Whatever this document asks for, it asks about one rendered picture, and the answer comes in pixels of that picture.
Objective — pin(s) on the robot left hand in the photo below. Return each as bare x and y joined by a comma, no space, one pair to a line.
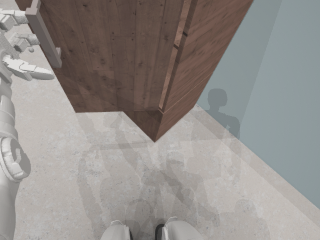
16,45

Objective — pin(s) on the handle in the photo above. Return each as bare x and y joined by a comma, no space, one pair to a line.
37,24

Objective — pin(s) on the left robot forearm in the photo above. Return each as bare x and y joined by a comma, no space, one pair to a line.
7,109

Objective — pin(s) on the robot right thigh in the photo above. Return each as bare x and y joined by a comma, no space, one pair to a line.
180,230

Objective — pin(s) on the left robot shin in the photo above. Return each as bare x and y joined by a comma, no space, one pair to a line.
116,222

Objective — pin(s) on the cupboard door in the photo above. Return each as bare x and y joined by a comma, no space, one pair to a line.
115,53

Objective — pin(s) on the robot left upper arm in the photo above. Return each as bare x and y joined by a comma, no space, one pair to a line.
14,167

